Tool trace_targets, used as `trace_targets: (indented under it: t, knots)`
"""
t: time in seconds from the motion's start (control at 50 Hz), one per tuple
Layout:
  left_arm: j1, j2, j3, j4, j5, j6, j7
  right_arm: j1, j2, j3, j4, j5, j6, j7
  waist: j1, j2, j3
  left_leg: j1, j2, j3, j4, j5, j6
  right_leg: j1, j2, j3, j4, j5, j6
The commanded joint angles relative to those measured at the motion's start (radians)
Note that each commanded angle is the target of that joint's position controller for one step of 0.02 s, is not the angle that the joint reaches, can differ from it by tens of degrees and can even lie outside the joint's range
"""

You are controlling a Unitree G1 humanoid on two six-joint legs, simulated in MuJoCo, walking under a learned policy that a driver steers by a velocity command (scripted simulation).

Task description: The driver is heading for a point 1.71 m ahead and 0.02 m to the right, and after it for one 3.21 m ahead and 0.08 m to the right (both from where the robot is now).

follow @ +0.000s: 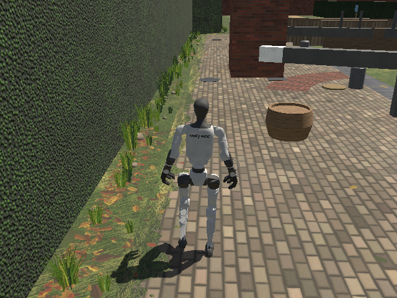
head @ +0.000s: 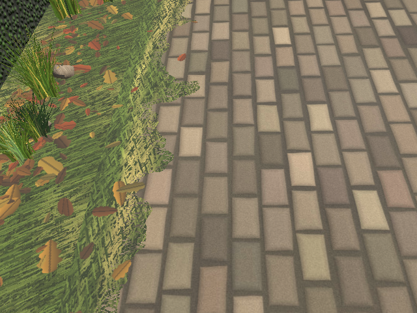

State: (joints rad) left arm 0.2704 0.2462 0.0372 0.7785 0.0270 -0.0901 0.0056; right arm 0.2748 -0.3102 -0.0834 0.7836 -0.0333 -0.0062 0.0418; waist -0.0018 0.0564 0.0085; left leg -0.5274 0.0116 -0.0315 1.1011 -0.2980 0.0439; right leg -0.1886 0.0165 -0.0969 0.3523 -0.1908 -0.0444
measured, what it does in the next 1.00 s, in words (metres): walks ahead: left foot, then right foot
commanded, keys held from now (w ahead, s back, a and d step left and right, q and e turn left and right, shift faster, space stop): w+q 0.08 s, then q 0.22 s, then e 0.70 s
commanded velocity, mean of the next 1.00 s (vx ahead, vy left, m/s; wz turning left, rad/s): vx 0.16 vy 0.00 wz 0.02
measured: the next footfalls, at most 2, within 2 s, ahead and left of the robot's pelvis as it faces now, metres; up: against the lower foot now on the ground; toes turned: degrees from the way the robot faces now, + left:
left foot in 0.30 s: +0.27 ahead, +0.13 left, +0.00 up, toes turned +13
right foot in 0.84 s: +0.20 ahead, -0.06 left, +0.00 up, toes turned -1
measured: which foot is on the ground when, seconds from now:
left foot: up 0.00-0.28, down 0.30-0.84, up 0.86-1.00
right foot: down 0.00-0.28, up 0.30-0.82, down 0.84-1.00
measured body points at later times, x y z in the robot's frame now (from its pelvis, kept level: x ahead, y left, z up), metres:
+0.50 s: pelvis +0.17 +0.05 -0.01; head +0.21 +0.08 +0.44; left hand +0.19 +0.31 -0.15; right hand +0.36 -0.15 -0.12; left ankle +0.23 +0.12 -0.75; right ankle +0.18 -0.10 -0.68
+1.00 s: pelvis +0.18 +0.01 +0.00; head +0.21 -0.01 +0.45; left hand +0.28 +0.29 -0.11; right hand +0.28 -0.27 -0.14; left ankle +0.20 +0.14 -0.68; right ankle +0.16 -0.06 -0.75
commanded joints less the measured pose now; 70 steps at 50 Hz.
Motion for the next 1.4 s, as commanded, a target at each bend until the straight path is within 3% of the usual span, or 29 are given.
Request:
trace_targets:
  t: [0.02,0.2,0.28,0.3,0.32,0.34,0.36,0.38,0.42,0.48,0.64,0.76,0.82,0.84,0.86,0.88,0.9,0.94,0.96,1.04,1.1,1.18,1.24,1.28,1.32,1.34,1.36,1.38,1.4]
  knots:
    - [0.046,0.106,0.028,-0.032,-0.010,-0.025,-0.002,-0.015,-0.016,0.001,-0.074,-0.006,0.006,0.019,-0.002,-0.147,-0.003,-0.182,0.050,-0.023,0.023,0.083,-0.015,0.130,-0.278,0.181,-0.183,0.269,-0.109]
    - [0.107,0.151,0.040,0.021,-0.018,0.000,0.009,-0.237,0.023,0.034,-0.165,-0.008,-0.006,0.042,0.033,-0.166,0.041,-0.006,-0.001,0.136,-0.437,0.240,0.011,0.143,-0.243,-0.082,-0.061,0.678,-0.056]
    - [0.090,0.194,0.053,0.017,-0.029,0.032,0.026,0.005,-0.040,0.003,-0.108,-0.035,-0.027,0.013,-0.070,-0.142,-0.114,0.290,-0.102,0.141,-0.622,0.212,0.090,0.163,-0.229,-0.117,0.384,0.779,-0.017]
    - [0.113,0.180,0.049,0.000,-0.028,0.033,0.023,0.099,-0.107,-0.017,-0.086,-0.043,-0.038,-0.006,-0.110,-0.045,-0.197,0.512,0.014,0.005,-0.647,0.480,0.129,-0.019,-0.186,-0.124,0.653,0.420,0.022]
    - [0.229,0.042,0.016,-0.049,-0.031,0.040,0.011,0.056,-0.222,-0.038,-0.117,-0.026,-0.039,-0.017,-0.001,0.168,-0.313,0.830,0.376,-0.410,-0.521,1.182,0.277,-0.391,-0.031,-0.088,1.002,-0.518,0.070]
    - [0.230,0.101,0.026,-0.027,-0.004,0.062,0.017,0.146,-0.195,-0.041,-0.129,0.040,-0.026,-0.026,-0.072,0.000,-0.464,0.801,0.419,-0.446,-0.537,1.368,0.331,-0.338,-0.055,0.102,1.056,-0.454,0.065]
    - [0.186,0.083,0.018,-0.029,-0.028,0.073,0.020,0.057,-0.132,-0.022,-0.132,0.038,-0.016,-0.043,-0.052,0.034,-0.381,0.708,0.392,-0.365,-0.618,1.136,0.356,-0.381,-0.061,0.107,1.072,-0.360,0.071]
    - [0.130,0.074,0.007,-0.022,-0.019,0.075,0.019,-0.031,-0.027,0.013,-0.134,0.042,-0.012,-0.049,-0.027,-0.014,-0.235,0.536,0.324,-0.274,-0.698,0.913,0.303,-0.371,-0.101,0.110,0.962,-0.297,0.073]
    - [0.130,0.079,0.009,0.004,0.000,0.100,0.011,-0.097,0.039,0.048,-0.110,0.034,-0.015,-0.059,0.032,0.004,-0.106,0.322,0.224,-0.142,-0.783,0.798,0.207,-0.231,-0.114,0.115,0.799,-0.235,0.074]
    - [0.196,0.055,0.010,0.057,-0.015,0.127,0.001,-0.081,0.006,0.048,-0.074,0.005,-0.041,-0.055,0.059,-0.007,-0.113,0.236,0.205,-0.034,-0.814,0.818,0.160,-0.086,-0.063,0.122,0.687,-0.182,0.060]
    - [0.015,0.067,0.028,0.012,-0.002,0.149,-0.009,-0.054,-0.037,0.026,-0.050,0.010,-0.006,-0.074,-0.001,0.045,-0.023,0.300,0.242,-0.057,-0.889,0.142,0.181,-0.216,-0.052,0.097,0.527,-0.207,0.051]
    - [0.011,0.049,0.026,-0.016,-0.012,0.143,-0.014,-0.042,-0.060,0.008,-0.035,0.006,0.011,-0.080,-0.011,0.042,-0.049,0.363,0.286,-0.041,-0.812,0.235,0.203,-0.163,-0.031,0.046,0.397,-0.282,0.023]
    - [0.071,0.047,0.025,-0.016,-0.017,0.130,-0.020,-0.060,-0.090,-0.005,-0.028,0.014,0.022,-0.080,0.034,0.032,-0.068,0.317,0.266,0.034,-0.709,0.293,0.128,-0.010,-0.008,0.027,0.133,-0.127,-0.017]
    - [0.075,0.088,0.032,-0.020,-0.011,0.122,-0.019,-0.043,-0.082,-0.007,-0.023,0.013,0.026,-0.076,0.033,-0.037,-0.041,0.250,0.227,0.083,-0.622,0.203,0.057,0.036,-0.049,0.127,-0.015,-0.067,-0.042]
    - [0.073,0.184,0.052,-0.041,0.003,0.114,-0.012,-0.015,-0.015,0.006,-0.049,0.005,0.031,-0.067,0.004,-0.267,-0.044,0.061,0.114,0.187,-0.380,-0.099,-0.030,0.132,-0.290,0.453,-0.110,0.058,-0.099]
    - [0.092,0.269,0.079,-0.037,0.000,0.117,-0.006,-0.125,-0.014,0.012,-0.094,0.018,0.041,-0.082,0.058,-0.343,0.065,-0.076,-0.043,0.134,-0.244,-0.309,-0.061,0.025,-0.414,0.606,-0.106,0.365,-0.239]
    - [0.103,0.225,0.074,-0.032,-0.004,0.117,0.002,-0.133,-0.030,0.010,-0.090,0.010,0.051,-0.081,0.040,-0.187,0.062,-0.065,-0.007,0.042,-0.111,-0.258,-0.068,0.029,-0.362,0.510,-0.078,0.434,-0.255]
    - [-0.015,0.180,0.061,-0.055,-0.014,0.122,0.006,-0.087,-0.043,0.003,-0.062,0.021,0.048,-0.072,-0.022,-0.136,0.046,-0.065,-0.003,0.009,-0.074,-0.127,-0.068,0.040,-0.239,0.384,-0.056,0.406,-0.191]
    - [-0.036,0.173,0.059,-0.068,-0.022,0.120,0.008,-0.074,-0.061,-0.002,-0.055,0.007,0.046,-0.067,-0.022,-0.153,0.023,-0.073,-0.008,0.014,-0.047,-0.093,-0.072,0.076,-0.214,0.364,-0.040,0.464,-0.183]
    - [0.012,0.172,0.063,-0.067,-0.028,0.114,0.001,-0.081,-0.048,0.000,-0.067,0.013,0.049,-0.060,0.004,-0.137,-0.043,-0.084,-0.009,0.007,-0.041,-0.070,-0.095,0.168,-0.193,0.372,-0.004,0.540,-0.190]
    - [0.047,0.188,0.070,-0.064,-0.022,0.116,0.005,-0.116,-0.048,0.004,-0.087,0.016,0.053,-0.064,0.031,-0.170,-0.030,-0.096,-0.010,0.000,-0.132,-0.084,-0.100,0.192,-0.195,0.426,0.003,0.480,-0.198]
    - [0.070,0.202,0.078,-0.069,-0.007,0.120,-0.006,-0.175,-0.061,0.008,-0.115,0.003,0.041,-0.047,0.067,-0.195,-0.009,-0.057,-0.018,-0.006,-0.272,-0.102,-0.090,0.123,-0.172,0.557,-0.099,-0.215,-0.223]
    - [0.053,0.220,0.085,-0.078,0.001,0.114,-0.016,-0.191,-0.058,0.014,-0.130,0.006,0.018,-0.041,0.062,-0.192,0.021,0.023,-0.040,-0.008,-0.381,-0.133,-0.073,0.050,-0.160,0.618,-0.102,-0.314,-0.225]
    - [0.020,0.227,0.088,-0.088,0.002,0.107,-0.023,-0.153,-0.056,0.017,-0.129,0.017,-0.001,-0.046,0.031,-0.184,0.018,0.152,-0.060,-0.010,-0.475,-0.133,-0.050,-0.029,-0.144,0.642,-0.080,-0.307,-0.207]
    - [-0.059,0.195,0.079,-0.102,-0.008,0.100,-0.019,0.002,-0.033,0.022,-0.076,0.019,-0.021,-0.059,-0.071,-0.146,0.012,0.448,-0.061,0.028,-0.700,0.033,-0.019,-0.205,-0.074,0.569,-0.001,-0.331,-0.140]
    - [-0.048,0.130,0.059,-0.101,-0.009,0.089,-0.012,0.071,-0.066,0.016,-0.054,0.008,-0.034,-0.070,-0.094,-0.058,-0.009,0.605,0.021,-0.058,-0.756,-0.022,-0.005,-0.325,-0.010,0.491,0.120,-0.383,-0.090]
    - [-0.031,0.025,0.026,-0.122,-0.019,0.075,-0.012,0.142,-0.156,0.005,-0.055,-0.013,-0.043,-0.076,-0.105,0.161,-0.064,0.680,0.288,-0.449,-0.929,-0.377,0.063,-0.428,0.124,0.306,0.422,-0.408,-0.033]
    - [-0.052,0.115,0.043,-0.132,0.000,0.067,-0.007,0.146,-0.228,-0.020,-0.026,-0.017,-0.039,-0.066,-0.086,0.134,0.047,0.545,0.370,-0.708,-1.005,-0.527,0.155,-0.534,0.140,0.277,0.550,-0.382,-0.032]
    - [-0.049,0.152,0.053,-0.120,0.012,0.062,-0.012,0.089,-0.169,-0.009,-0.029,-0.001,-0.037,-0.056,-0.036,0.046,0.136,0.484,0.347,-0.661,-0.993,-0.529,0.183,-0.556,0.073,0.296,0.620,-0.295,-0.036]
